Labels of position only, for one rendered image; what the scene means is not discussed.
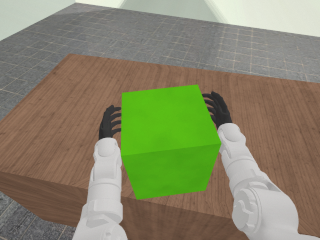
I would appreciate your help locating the pedestal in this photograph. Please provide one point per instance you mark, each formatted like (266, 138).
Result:
(47, 144)

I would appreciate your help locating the robot left hand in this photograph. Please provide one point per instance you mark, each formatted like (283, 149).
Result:
(105, 129)

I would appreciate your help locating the right robot forearm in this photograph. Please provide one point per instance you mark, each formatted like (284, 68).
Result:
(239, 164)

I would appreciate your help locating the robot left upper arm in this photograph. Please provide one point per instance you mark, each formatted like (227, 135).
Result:
(108, 231)

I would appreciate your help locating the carton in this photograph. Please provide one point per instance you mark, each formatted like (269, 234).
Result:
(169, 143)

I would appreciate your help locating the left robot forearm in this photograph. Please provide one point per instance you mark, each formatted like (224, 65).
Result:
(105, 185)

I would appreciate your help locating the robot right hand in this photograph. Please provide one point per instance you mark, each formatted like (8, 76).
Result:
(221, 114)

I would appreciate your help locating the robot right upper arm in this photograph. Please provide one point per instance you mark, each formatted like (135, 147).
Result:
(266, 215)

